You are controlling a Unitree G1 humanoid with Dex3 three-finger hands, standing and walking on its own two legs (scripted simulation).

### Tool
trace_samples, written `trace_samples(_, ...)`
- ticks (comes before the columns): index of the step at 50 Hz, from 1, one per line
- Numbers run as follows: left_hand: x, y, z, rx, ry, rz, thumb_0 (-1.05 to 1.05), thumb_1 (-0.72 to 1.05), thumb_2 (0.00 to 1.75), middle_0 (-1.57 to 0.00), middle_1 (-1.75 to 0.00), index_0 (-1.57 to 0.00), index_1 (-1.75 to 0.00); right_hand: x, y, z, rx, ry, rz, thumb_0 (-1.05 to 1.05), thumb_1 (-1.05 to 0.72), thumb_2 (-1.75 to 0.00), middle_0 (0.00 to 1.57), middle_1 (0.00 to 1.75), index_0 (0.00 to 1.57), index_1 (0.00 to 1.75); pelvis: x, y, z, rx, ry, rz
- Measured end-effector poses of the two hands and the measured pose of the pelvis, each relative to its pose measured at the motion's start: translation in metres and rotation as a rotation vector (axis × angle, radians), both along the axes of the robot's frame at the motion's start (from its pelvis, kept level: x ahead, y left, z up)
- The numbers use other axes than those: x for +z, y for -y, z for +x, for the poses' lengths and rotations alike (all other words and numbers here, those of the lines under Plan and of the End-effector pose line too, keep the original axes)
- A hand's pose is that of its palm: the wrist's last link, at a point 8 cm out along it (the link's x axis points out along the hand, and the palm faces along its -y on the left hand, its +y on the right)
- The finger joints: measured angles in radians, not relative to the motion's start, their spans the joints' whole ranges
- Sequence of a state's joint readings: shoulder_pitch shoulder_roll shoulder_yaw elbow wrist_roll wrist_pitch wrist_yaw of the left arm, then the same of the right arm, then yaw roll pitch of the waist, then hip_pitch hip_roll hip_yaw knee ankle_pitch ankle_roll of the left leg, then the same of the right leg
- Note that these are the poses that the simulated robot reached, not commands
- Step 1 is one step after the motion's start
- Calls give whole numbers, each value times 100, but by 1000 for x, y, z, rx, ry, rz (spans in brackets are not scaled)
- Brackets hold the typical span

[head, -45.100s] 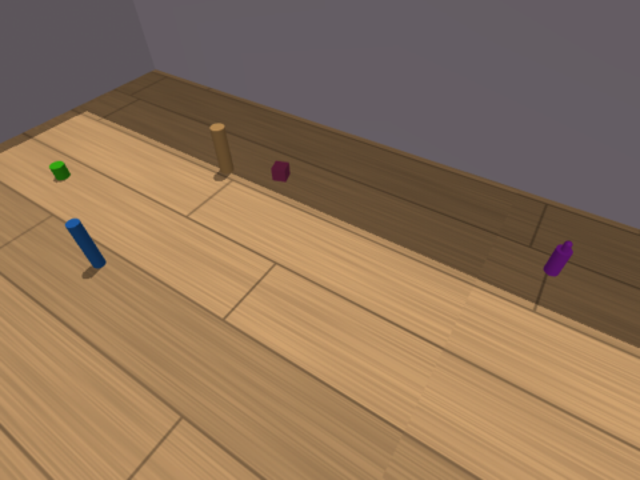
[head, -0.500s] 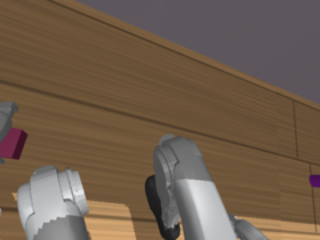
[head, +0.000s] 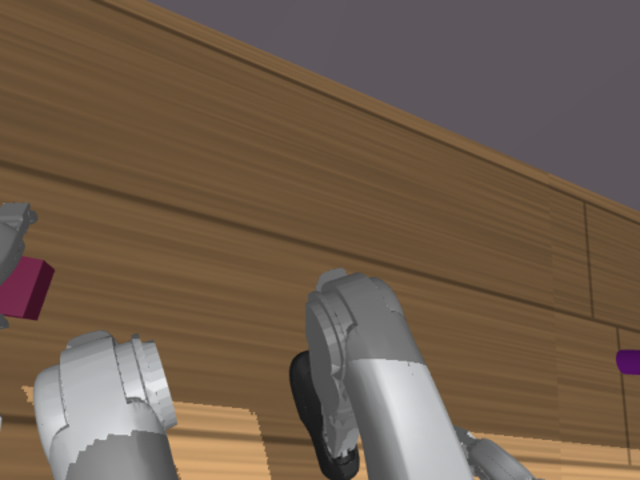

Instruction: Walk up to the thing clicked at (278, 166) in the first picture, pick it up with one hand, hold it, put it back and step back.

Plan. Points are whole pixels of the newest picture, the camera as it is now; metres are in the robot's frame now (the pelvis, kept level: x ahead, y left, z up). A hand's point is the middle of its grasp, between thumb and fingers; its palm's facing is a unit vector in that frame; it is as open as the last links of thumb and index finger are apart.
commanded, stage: close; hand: left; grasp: from above
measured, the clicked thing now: (7, 286) +0.39 +0.28 -0.26
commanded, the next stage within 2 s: none
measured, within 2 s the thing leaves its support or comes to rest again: neither
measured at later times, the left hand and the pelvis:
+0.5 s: hand out of the picture +0.40 +0.29 -0.24, palm faces -0.49 -0.07 -0.87, open 13.5 cm; pelvis +0.00 +0.00 +0.00, yaw +0 degrees
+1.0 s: hand out of the picture +0.40 +0.29 -0.24, palm faces -0.49 -0.06 -0.87, open 13.6 cm; pelvis +0.00 +0.00 +0.00, yaw +0 degrees
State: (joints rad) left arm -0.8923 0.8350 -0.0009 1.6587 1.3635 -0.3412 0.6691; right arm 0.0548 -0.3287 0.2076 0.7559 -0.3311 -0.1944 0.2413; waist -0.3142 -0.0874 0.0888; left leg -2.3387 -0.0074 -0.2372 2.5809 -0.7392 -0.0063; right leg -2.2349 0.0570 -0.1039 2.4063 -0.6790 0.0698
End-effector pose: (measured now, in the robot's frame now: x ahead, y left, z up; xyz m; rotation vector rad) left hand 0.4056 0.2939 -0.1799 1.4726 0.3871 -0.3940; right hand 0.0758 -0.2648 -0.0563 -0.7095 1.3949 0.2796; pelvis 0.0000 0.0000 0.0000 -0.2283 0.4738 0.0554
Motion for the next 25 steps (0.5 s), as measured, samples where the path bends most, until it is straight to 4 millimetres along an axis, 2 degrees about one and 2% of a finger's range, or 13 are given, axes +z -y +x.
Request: trace_samples(25,0,0,0,20,-11,0,-1,-33,82,-24,-70,-24,-70,-3,6,-3,-14,-14,3,0,-89,-89,20,30,20,30,-2,3,1,2,-2,7)
